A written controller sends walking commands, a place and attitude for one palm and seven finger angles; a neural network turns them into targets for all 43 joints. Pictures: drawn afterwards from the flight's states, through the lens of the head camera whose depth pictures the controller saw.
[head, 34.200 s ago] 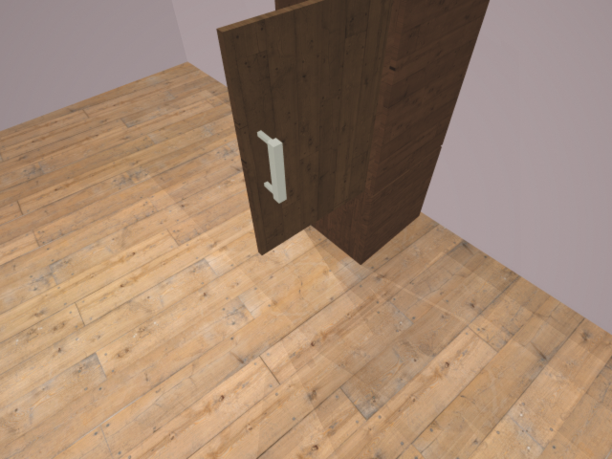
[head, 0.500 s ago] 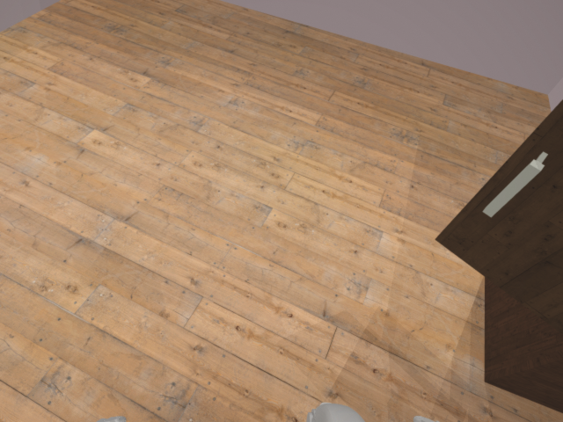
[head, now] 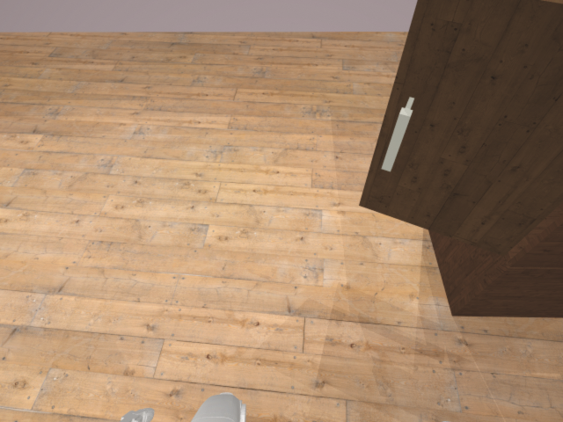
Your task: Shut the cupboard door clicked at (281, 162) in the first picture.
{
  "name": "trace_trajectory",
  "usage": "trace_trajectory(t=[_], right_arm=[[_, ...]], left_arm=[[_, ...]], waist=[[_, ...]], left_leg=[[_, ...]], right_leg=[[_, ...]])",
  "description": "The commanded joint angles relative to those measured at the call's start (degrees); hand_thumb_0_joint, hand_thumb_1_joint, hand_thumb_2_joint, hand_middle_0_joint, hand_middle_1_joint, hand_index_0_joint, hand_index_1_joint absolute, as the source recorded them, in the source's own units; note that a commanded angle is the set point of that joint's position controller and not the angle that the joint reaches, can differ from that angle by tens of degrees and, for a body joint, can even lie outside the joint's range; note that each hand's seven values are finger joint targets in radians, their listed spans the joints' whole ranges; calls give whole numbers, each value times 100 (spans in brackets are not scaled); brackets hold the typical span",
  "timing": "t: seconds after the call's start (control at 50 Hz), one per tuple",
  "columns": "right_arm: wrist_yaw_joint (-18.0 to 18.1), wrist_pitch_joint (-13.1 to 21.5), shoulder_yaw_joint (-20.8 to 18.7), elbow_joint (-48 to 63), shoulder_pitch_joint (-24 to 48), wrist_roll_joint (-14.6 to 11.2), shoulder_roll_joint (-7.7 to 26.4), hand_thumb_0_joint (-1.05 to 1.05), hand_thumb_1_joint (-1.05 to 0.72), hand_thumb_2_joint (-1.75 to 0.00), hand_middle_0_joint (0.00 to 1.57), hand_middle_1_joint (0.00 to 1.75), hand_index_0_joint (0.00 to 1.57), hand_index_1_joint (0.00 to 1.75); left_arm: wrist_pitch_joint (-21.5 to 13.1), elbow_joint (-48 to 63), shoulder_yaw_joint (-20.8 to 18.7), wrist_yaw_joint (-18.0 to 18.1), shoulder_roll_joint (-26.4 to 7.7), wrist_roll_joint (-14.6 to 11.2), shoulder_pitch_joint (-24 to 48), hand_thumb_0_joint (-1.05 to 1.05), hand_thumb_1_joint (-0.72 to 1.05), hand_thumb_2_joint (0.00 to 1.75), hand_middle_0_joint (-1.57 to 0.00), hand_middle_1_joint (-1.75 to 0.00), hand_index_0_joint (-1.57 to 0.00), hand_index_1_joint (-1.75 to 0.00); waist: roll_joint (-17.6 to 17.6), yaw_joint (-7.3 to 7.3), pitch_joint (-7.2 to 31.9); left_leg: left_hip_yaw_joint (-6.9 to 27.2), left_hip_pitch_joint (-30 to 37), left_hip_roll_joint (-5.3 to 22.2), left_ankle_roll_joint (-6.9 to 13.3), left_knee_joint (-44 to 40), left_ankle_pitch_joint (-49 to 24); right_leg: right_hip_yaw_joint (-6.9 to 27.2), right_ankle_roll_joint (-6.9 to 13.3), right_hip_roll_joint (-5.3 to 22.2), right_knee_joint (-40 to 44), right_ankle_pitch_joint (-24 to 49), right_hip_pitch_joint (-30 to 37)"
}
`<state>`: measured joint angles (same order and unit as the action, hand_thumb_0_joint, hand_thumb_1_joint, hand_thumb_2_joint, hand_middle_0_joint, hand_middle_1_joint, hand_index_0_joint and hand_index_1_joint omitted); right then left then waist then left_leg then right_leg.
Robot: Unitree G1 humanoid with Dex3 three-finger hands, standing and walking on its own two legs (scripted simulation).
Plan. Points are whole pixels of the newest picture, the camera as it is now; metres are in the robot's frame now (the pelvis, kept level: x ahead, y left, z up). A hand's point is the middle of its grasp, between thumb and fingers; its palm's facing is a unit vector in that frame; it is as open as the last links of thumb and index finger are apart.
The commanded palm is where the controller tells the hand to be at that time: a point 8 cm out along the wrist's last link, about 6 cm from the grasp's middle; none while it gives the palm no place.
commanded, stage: turn to face it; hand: left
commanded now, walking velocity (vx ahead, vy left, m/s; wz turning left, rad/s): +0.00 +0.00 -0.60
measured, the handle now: (398, 135) +0.67 -0.22 -0.03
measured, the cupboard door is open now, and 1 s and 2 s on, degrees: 66 66 66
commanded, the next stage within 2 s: take the last steps up to it in 0.52 s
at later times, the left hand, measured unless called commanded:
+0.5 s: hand (150, 397) +0.17 +0.23 -0.16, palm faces -0.24 -0.94 -0.22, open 7.4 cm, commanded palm none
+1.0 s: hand (194, 405) +0.16 +0.16 -0.19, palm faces -0.32 -0.93 -0.16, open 7.3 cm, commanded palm none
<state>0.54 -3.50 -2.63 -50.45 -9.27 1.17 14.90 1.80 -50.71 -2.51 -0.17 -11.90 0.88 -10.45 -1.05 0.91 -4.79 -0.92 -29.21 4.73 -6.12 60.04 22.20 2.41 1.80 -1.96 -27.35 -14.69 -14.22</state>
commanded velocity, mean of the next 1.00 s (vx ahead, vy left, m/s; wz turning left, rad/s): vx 0.11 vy -0.06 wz -0.31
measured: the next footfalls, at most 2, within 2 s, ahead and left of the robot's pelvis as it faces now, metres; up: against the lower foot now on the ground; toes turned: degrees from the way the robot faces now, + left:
left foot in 0.18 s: +0.08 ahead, +0.15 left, +0.00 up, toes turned -5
right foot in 0.62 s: +0.00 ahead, -0.10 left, +0.00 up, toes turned -21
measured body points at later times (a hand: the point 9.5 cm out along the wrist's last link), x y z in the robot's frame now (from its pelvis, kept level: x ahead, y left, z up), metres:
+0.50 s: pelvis +0.02 +0.04 +0.00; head +0.07 +0.06 +0.45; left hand +0.18 +0.28 -0.15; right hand +0.00 -0.21 -0.13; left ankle +0.04 +0.15 -0.74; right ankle -0.05 -0.10 -0.67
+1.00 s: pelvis +0.08 +0.00 -0.01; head +0.10 +0.01 +0.44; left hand +0.18 +0.21 -0.17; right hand +0.03 -0.26 -0.14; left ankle +0.13 +0.08 -0.74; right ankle -0.04 -0.08 -0.74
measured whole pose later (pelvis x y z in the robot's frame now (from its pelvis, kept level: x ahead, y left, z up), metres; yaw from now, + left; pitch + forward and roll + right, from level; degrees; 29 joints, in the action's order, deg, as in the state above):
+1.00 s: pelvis +0.08 +0.00 -0.01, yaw -22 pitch +1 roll -2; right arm 0.1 0.2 -2.3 -55.0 -14.2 2.1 11.8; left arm 0.6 -57.9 -3.3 -0.8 -11.6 1.2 -16.6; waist 1.2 0.2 -0.4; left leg -5.7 -19.7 4.3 -3.1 34.4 17.3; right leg -0.7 1.3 -2.4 -26.9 -21.0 -7.2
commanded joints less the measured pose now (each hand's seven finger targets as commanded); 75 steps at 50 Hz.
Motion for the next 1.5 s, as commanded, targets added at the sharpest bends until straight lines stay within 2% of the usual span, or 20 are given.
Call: trace_trajectory(t=[0.0,0.12,0.16,0.18,0.3,0.56,0.6,0.62,0.68,0.74,0.88,0.94,0.96,0.98,1.0,1.16,1.34,1.42,1.46,1.48], right_arm=[[45,147,-121,542,186,-42,443,0,-90,-90,20,30,20,30],[110,297,-122,375,-503,-104,484,0,-90,-90,20,30,20,30],[147,381,-262,410,-751,12,1399,0,-90,-90,20,30,20,30],[148,325,-236,447,-808,31,1357,0,-90,-90,20,30,20,30],[223,377,-60,500,-364,70,803,0,-90,-90,20,30,20,30],[113,301,-243,-112,-746,7,932,0,-90,-90,20,30,20,30],[65,293,-107,82,-579,-79,212,0,-90,-90,20,30,20,30],[110,180,-76,150,-360,-51,325,0,-90,-90,20,30,20,30],[63,160,-147,-35,-410,30,444,0,-90,-90,20,30,20,30],[-46,235,-153,-127,-479,79,372,0,-90,-90,20,30,20,30],[-40,391,-139,13,-161,63,153,0,-90,-90,20,30,20,30],[46,518,-114,-254,-942,57,220,0,-90,-90,20,30,20,30],[90,583,-160,-429,-1443,75,489,0,-90,-90,20,30,20,30],[129,626,-304,-563,-2017,162,1128,0,-90,-90,20,30,20,30],[199,591,-308,-560,-2337,167,1398,0,-90,-90,20,30,20,30],[249,695,-13,-483,-1435,71,517,0,-90,-90,20,30,20,30],[191,601,-144,-787,-1642,115,600,0,-90,-90,20,30,20,30],[166,537,-197,-801,-1291,35,684,0,-90,-90,20,30,20,30],[84,508,-57,-736,-1753,-120,-81,0,-90,-90,20,30,20,30],[151,347,-17,-695,-1926,-186,-47,0,-90,-90,20,30,20,30]], left_arm=[[-110,353,-378,62,-1311,44,-200,0,90,90,-20,-30,-20,-30],[-16,422,-402,60,-1240,5,201,0,90,90,-20,-30,-20,-30],[21,549,-282,-18,-677,-89,-123,0,90,90,-20,-30,-20,-30],[19,560,-279,-11,-856,-23,37,0,90,90,-20,-30,-20,-30],[140,313,-331,-164,-712,25,-32,0,90,90,-20,-30,-20,-30],[34,111,-194,-98,-558,17,-185,0,90,90,-20,-30,-20,-30],[-100,-70,-342,30,-1439,113,-722,0,90,90,-20,-30,-20,-30],[-97,-137,-330,49,-1588,35,-872,0,90,90,-20,-30,-20,-30],[-68,-8,-315,103,-1117,32,-178,0,90,90,-20,-30,-20,-30],[-225,-20,-211,61,-816,10,-75,0,90,90,-20,-30,-20,-30],[-294,-322,-285,11,-937,93,-524,0,90,90,-20,-30,-20,-30],[-251,-311,-289,-35,-922,24,-183,0,90,90,-20,-30,-20,-30],[-233,-297,-249,-60,-685,-21,-212,0,90,90,-20,-30,-20,-30],[-230,-230,-158,-126,-268,-49,-424,0,90,90,-20,-30,-20,-30],[-228,-18,-138,-142,-451,9,-92,0,90,90,-20,-30,-20,-30],[11,-412,-209,-249,-296,93,-401,0,90,90,-20,-30,-20,-30],[-31,-78,-78,-274,-220,41,657,0,90,90,-20,-30,-20,-30],[-201,-446,-162,-197,-446,49,-611,0,90,90,-20,-30,-20,-30],[-406,-832,-350,10,-1365,99,-1756,0,90,90,-20,-30,-20,-30],[-422,-737,-257,89,-1337,-35,-1381,0,90,90,-20,-30,-20,-30]], waist=[[809,-180,750],[850,173,918],[-1758,136,1160],[-1406,219,964],[-902,-64,649],[-862,-145,909],[1537,-387,906],[1467,-495,803],[1753,-205,219],[1087,-3,246],[822,-177,297],[672,252,407],[9,448,598],[-1678,597,932],[-1593,758,802],[-831,16,170],[-1060,218,-128],[-751,-404,583],[1680,-655,1821],[1221,-321,1837]], left_leg=[[37,-177,-99,19,-657,113],[14,1928,-291,167,-3448,-1072],[2075,3029,1932,1020,-4281,-2410],[2125,2489,2251,1433,-4184,-2756],[423,2243,1270,1295,-3997,-3568],[-261,1925,1242,1008,-3126,-2958],[-993,-84,75,318,-1468,769],[-380,-141,-27,307,-426,1547],[-11,-920,145,320,625,560],[-217,-471,154,217,274,-94],[-424,-43,14,263,-1631,191],[-643,1601,-164,314,-3118,-802],[-230,2774,101,374,-3697,-969],[1920,3767,1674,862,-4182,-468],[2995,3570,2623,1385,-4728,-223],[-208,2407,1360,823,-4492,-3214],[-593,2581,1490,1083,-4262,-3556],[-771,2283,1231,853,-2893,-3893],[-859,509,-361,366,-130,1169],[72,1141,-146,475,260,1600]], right_leg=[[1548,953,1420,631,2543,833],[1676,396,938,-144,2051,-259],[297,-285,-312,-2114,-1758,-1764],[181,-308,-21,-3129,-2161,-1584],[-103,-518,246,-4032,-1054,-1706],[-714,-254,186,111,431,465],[1625,407,2081,954,2734,1862],[1803,979,2501,1033,2742,1162],[1474,961,1789,1595,-192,846],[625,855,1356,1440,270,566],[1051,1147,1483,1317,250,924],[766,834,1097,633,185,125],[491,557,705,-282,39,-646],[-176,137,7,-1922,-996,-1930],[-184,37,-21,-3269,-1863,-2427],[-112,-273,415,-4147,221,-2315],[-664,-196,567,-1621,477,-1873],[-844,-38,227,-271,1003,352],[1487,496,2250,179,4557,2628],[1399,632,2605,498,5406,1558]])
